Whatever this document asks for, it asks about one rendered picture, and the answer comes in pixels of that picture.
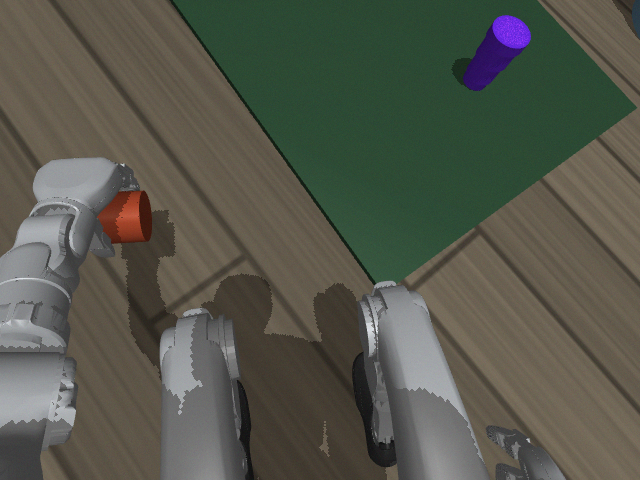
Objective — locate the left robot hand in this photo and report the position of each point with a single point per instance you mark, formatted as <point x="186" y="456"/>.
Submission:
<point x="93" y="182"/>

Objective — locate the left robot foot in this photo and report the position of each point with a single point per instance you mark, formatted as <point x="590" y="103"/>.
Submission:
<point x="245" y="432"/>

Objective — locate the right robot foot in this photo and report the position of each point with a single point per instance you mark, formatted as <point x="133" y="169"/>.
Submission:
<point x="380" y="453"/>

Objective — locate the left robot arm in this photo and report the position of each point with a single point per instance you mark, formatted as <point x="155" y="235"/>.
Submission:
<point x="37" y="278"/>

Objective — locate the right robot hand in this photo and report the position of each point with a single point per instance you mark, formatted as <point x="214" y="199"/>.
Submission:
<point x="535" y="462"/>

